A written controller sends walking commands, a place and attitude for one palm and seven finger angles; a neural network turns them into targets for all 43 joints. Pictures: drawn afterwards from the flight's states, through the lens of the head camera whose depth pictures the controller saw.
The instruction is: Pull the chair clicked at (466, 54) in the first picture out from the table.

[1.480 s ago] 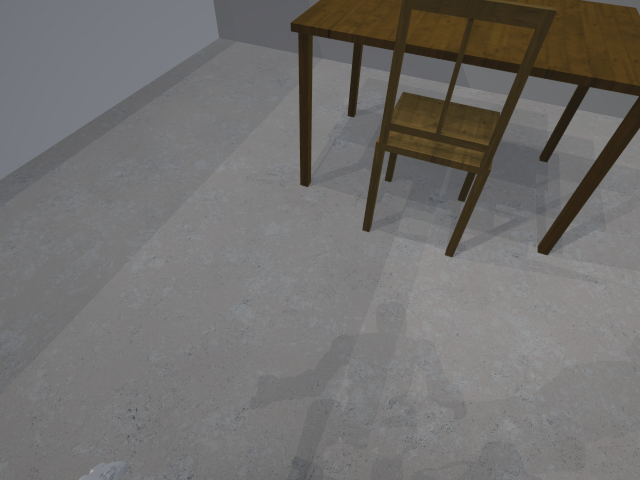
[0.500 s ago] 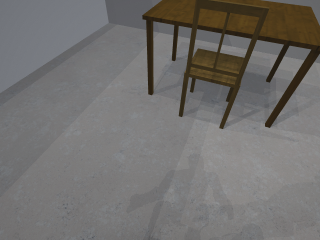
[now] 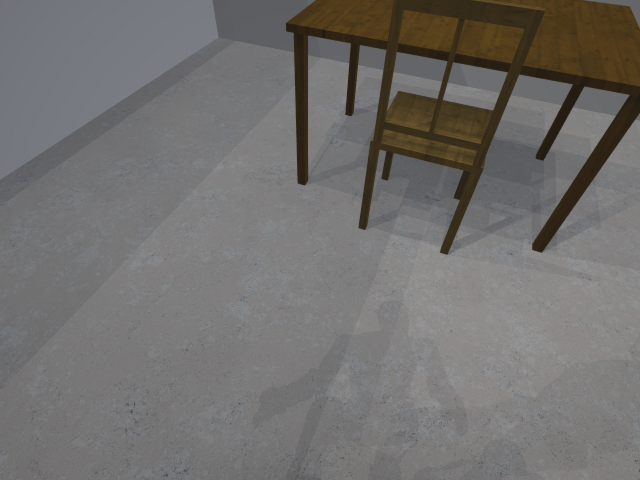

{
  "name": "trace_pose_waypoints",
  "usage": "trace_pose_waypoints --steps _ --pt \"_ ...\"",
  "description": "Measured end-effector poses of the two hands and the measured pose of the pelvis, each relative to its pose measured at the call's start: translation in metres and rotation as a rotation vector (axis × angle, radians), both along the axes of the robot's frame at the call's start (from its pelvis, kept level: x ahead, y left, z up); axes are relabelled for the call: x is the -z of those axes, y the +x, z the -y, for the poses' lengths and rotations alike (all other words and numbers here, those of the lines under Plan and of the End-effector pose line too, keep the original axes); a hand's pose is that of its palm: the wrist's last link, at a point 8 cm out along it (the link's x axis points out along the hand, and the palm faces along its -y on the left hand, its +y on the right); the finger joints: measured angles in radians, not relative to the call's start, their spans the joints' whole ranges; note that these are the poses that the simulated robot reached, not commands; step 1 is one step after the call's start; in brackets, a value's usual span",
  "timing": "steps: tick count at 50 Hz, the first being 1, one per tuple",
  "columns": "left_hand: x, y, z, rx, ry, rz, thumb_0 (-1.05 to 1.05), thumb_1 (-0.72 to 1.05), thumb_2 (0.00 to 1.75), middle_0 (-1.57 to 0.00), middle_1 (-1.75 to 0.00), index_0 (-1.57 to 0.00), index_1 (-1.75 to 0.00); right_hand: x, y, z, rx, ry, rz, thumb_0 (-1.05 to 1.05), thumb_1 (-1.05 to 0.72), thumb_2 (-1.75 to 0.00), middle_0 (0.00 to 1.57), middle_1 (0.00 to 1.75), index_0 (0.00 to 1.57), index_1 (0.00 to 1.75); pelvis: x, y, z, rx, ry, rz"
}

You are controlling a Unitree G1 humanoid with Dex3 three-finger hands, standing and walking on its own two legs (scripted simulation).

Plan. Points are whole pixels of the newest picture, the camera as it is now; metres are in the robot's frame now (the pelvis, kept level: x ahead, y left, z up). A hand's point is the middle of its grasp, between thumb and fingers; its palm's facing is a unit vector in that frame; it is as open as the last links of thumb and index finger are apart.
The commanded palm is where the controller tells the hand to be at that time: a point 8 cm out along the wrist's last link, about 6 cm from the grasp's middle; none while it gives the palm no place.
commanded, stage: walk to a spot facing it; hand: left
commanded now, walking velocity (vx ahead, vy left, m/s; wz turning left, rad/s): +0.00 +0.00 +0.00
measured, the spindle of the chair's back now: (445, 80) +1.21 -0.31 -0.06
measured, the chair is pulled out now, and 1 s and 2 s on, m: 0.00 0.00 0.00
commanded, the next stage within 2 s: turn to face it in 1.66 s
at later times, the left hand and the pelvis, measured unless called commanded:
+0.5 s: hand out of the picture +0.13 +0.15 -0.19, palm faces -0.15 -0.96 -0.23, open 7.4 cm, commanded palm none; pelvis +0.07 -0.04 -0.03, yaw -11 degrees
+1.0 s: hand (248, 388) +0.30 +0.14 -0.20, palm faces -0.29 -0.94 -0.18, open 7.4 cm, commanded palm none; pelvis +0.28 -0.05 -0.03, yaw -25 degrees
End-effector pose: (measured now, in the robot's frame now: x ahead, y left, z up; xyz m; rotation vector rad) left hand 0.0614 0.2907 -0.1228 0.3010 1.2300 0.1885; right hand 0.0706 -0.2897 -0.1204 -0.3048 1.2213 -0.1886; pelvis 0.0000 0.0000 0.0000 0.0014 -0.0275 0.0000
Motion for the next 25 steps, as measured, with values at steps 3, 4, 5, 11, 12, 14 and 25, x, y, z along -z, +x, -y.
trace_pose_waypoints --steps 3,4,5,11,12,14,25 --pt "-0.001 0.002 0.000 0.001 0.001 0.003 0.00 0.90 0.90 -0.21 -0.30 -0.20 -0.30 0.000 0.004 0.000 -0.002 0.001 0.006 0.01 -0.90 -0.90 0.21 0.30 0.20 0.30 0.000 0.001 0.000 0.001 0.000 0.000" --pt "-0.001 0.003 0.000 0.001 0.002 0.004 0.00 0.90 0.90 -0.21 -0.30 -0.20 -0.30 0.000 0.005 0.000 -0.003 0.001 0.008 0.01 -0.90 -0.90 0.21 0.30 0.20 0.30 0.000 0.001 0.000 0.001 0.000 0.000" --pt "-0.001 0.003 0.000 0.000 0.003 0.004 0.00 0.90 0.90 -0.21 -0.30 -0.20 -0.30 0.000 0.006 0.000 -0.004 0.001 0.010 0.01 -0.90 -0.90 0.21 0.30 0.20 0.30 0.000 0.002 0.001 0.002 0.000 0.000" --pt "0.010 -0.001 0.013 0.003 -0.032 -0.037 0.00 0.90 0.90 -0.20 -0.30 -0.20 -0.30 0.009 0.002 -0.011 0.028 0.029 0.013 0.01 -0.90 -0.90 0.20 0.30 0.20 0.30 0.005 0.012 0.001 0.045 -0.003 -0.006" --pt "0.013 -0.002 0.017 0.005 -0.043 -0.051 0.00 0.90 0.90 -0.20 -0.30 -0.20 -0.30 0.011 -0.001 -0.014 0.040 0.038 0.010 0.01 -0.90 -0.90 0.20 0.30 0.20 0.30 0.006 0.015 0.001 0.055 -0.003 -0.008" --pt "0.019 -0.003 0.024 0.013 -0.064 -0.080 0.00 0.90 0.90 -0.20 -0.30 -0.20 -0.30 0.017 -0.008 -0.018 0.069 0.055 0.001 0.01 -0.90 -0.90 0.20 0.30 0.20 0.30 0.010 0.023 0.002 0.075 0.001 -0.014" --pt "0.032 0.072 0.089 0.118 -0.094 -0.065 0.00 0.90 0.90 -0.20 -0.30 -0.20 -0.30 0.055 -0.064 -0.002 0.274 0.135 -0.188 0.01 -0.90 -0.90 0.21 0.30 0.20 0.30 0.030 0.072 0.045 0.193 0.005 -0.012"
